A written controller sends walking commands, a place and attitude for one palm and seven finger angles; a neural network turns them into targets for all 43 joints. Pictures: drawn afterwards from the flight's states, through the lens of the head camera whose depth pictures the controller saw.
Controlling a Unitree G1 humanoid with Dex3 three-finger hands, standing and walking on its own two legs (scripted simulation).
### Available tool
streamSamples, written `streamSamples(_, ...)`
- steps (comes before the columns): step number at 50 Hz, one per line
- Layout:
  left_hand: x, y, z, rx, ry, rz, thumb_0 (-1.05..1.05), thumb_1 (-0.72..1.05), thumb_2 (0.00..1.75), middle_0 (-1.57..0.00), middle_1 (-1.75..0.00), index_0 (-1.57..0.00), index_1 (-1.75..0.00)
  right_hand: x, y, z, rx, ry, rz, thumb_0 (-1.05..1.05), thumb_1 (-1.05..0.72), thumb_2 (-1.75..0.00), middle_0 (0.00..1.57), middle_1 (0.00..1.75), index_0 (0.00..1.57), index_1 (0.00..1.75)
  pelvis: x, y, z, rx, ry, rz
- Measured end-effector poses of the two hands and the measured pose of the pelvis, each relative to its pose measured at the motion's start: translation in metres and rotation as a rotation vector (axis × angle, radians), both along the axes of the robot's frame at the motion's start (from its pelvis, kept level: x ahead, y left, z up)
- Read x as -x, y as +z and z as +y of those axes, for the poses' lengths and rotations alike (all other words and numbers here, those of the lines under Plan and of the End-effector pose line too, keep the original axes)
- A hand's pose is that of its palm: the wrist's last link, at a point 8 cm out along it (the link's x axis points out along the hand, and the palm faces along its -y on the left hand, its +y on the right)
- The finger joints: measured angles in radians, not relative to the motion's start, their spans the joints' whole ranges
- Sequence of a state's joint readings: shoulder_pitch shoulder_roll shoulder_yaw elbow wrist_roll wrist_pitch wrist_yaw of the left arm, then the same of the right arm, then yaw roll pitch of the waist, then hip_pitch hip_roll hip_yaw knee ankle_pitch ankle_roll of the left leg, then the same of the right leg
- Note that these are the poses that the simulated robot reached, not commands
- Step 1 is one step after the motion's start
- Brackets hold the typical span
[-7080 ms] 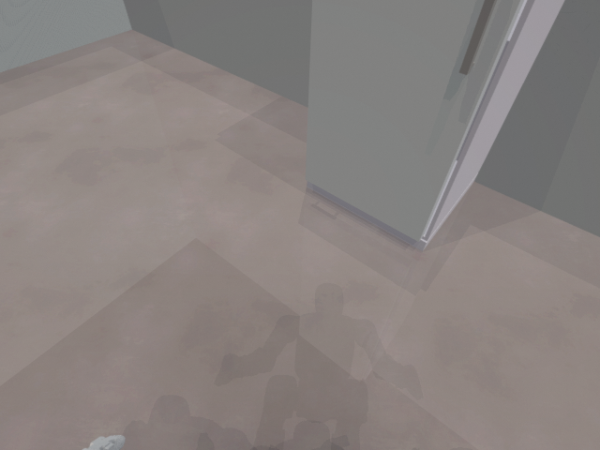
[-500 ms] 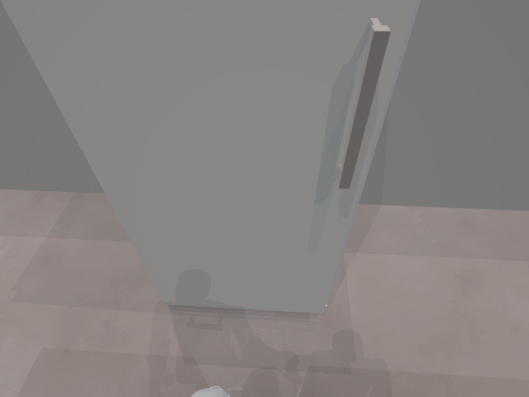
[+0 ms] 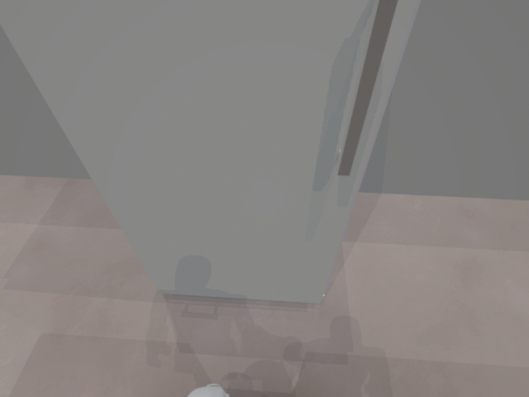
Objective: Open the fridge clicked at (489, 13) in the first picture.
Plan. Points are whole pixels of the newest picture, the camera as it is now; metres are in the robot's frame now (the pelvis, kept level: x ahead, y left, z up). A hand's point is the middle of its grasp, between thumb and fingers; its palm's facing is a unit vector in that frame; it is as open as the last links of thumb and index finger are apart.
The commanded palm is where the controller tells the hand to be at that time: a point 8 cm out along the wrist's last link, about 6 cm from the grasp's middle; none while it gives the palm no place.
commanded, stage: come to a stop and stand still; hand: right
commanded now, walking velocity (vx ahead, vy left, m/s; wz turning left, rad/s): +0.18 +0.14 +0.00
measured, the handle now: (358, 96) +0.52 -0.10 +0.20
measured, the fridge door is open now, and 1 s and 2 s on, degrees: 0 0 0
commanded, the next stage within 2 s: look again from close up in 1.00 s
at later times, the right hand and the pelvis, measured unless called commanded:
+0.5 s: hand out of the picture +0.01 -0.19 -0.15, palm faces -0.02 +0.98 -0.17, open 7.4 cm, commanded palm none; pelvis +0.00 -0.02 +0.02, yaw +3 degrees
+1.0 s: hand out of the picture +0.03 -0.23 -0.15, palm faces -0.05 +0.96 -0.26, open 7.4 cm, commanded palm none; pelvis -0.02 -0.03 +0.02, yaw +3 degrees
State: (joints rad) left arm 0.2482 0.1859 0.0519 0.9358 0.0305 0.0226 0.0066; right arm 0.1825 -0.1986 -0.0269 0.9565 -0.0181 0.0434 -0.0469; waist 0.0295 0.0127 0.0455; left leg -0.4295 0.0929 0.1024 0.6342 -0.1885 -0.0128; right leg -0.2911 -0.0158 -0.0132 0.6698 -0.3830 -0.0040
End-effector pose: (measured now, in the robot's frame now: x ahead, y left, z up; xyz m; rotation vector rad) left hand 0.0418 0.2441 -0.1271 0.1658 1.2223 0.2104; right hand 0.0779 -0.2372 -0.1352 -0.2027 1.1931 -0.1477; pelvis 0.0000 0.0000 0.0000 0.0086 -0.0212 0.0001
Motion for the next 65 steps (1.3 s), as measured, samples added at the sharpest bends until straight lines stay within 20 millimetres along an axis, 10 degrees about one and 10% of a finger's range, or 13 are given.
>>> streamSamples(12, -0.040, 0.022, -0.001, -0.057, -0.008, -0.199, 0.01, 0.91, 0.90, -0.20, -0.30, -0.20, -0.29, 0.071, 0.014, -0.033, 0.023, -0.010, 0.117, 0.01, -0.91, -0.90, 0.20, 0.30, 0.20, 0.30, -0.010, 0.008, -0.020, 0.002, 0.077, -0.006)
streamSamples(25, 0.041, 0.004, -0.041, 0.042, 0.049, 0.050, 0.01, 0.91, 0.90, -0.20, -0.30, -0.20, -0.29, 0.070, 0.011, 0.000, -0.060, -0.002, 0.123, 0.01, -0.91, -0.90, 0.20, 0.30, 0.20, 0.30, -0.001, 0.017, -0.021, 0.009, 0.059, -0.004)
streamSamples(41, 0.105, 0.003, -0.044, 0.059, 0.106, 0.173, 0.01, 0.91, 0.90, -0.20, -0.30, -0.20, -0.29, 0.051, 0.020, -0.026, 0.010, 0.040, 0.063, 0.01, -0.91, -0.90, 0.20, 0.30, 0.20, 0.30, 0.015, 0.020, -0.026, 0.013, 0.062, -0.014)
streamSamples(65, 0.028, 0.016, -0.013, -0.014, 0.005, 0.060, 0.01, 0.91, 0.90, -0.20, -0.30, -0.20, -0.29, 0.051, 0.030, -0.055, 0.060, 0.032, 0.109, 0.01, -0.91, -0.90, 0.20, 0.30, 0.20, 0.30, 0.007, 0.025, -0.033, 0.015, 0.052, -0.015)
